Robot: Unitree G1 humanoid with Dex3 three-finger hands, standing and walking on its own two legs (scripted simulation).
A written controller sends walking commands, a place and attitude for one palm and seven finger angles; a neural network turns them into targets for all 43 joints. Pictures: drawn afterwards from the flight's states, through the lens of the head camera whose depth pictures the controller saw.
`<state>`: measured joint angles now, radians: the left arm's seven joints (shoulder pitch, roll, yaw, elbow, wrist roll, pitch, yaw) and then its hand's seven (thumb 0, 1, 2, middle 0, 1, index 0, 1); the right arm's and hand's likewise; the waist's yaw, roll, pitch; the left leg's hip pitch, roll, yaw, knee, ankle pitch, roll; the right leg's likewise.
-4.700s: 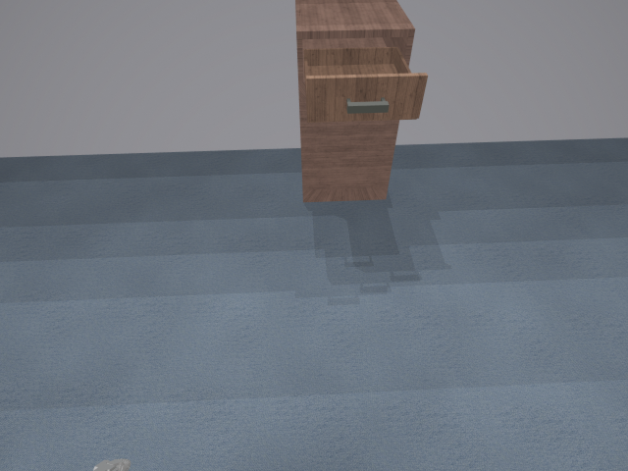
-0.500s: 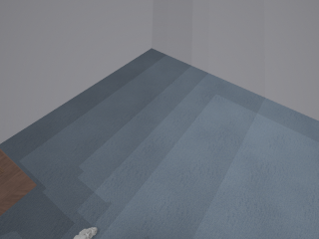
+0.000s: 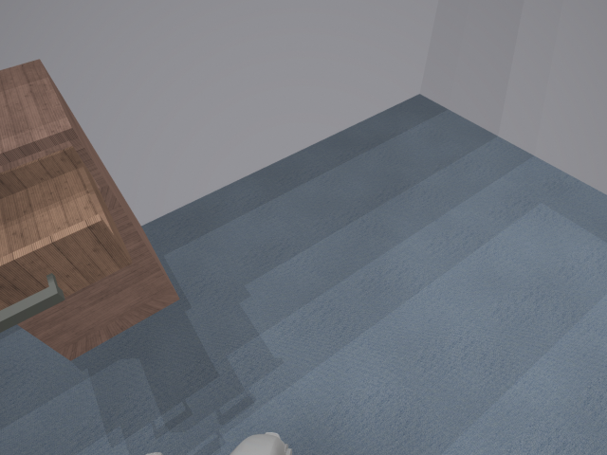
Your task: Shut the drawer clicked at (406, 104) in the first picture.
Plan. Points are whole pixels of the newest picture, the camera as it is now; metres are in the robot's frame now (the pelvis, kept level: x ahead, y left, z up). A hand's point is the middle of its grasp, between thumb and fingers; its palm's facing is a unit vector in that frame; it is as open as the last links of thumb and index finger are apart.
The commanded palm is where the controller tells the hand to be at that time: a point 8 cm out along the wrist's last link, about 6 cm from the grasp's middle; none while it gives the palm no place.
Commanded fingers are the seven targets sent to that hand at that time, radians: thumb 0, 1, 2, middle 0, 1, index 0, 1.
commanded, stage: turn to face it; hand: left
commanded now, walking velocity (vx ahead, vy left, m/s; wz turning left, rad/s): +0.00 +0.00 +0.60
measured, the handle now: (22, 301) +0.36 +0.54 -0.08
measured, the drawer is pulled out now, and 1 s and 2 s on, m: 0.30 0.30 0.30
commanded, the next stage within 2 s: take the last steps up to it in 0.92 s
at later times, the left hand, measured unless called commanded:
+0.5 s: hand out of the picture -0.03 +0.27 -0.17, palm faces +0.35 -0.90 -0.27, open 7.4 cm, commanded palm none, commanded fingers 0.00 0.90 0.90 -0.20 -0.30 -0.20 -0.30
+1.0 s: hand out of the picture -0.06 +0.19 -0.14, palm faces +0.53 -0.80 -0.27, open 7.4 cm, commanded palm none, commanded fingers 0.00 0.90 0.90 -0.20 -0.30 -0.20 -0.30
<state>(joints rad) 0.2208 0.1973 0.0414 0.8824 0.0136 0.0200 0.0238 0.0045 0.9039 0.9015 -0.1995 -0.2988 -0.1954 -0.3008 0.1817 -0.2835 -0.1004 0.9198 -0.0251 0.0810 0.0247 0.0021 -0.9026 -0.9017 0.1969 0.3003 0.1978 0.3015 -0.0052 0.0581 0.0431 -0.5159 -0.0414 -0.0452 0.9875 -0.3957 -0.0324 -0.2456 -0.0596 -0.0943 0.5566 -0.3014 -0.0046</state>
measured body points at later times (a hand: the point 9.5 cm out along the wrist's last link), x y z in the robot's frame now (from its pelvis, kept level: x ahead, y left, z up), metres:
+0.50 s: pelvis -0.02 +0.04 +0.00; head +0.01 +0.07 +0.45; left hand -0.05 +0.32 -0.15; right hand +0.15 -0.17 -0.13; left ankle -0.05 +0.13 -0.73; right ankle +0.00 -0.11 -0.66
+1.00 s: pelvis -0.03 -0.01 +0.01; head +0.01 -0.03 +0.46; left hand -0.09 +0.23 -0.12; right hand +0.15 -0.21 -0.15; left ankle -0.14 +0.11 -0.65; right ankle +0.03 -0.09 -0.73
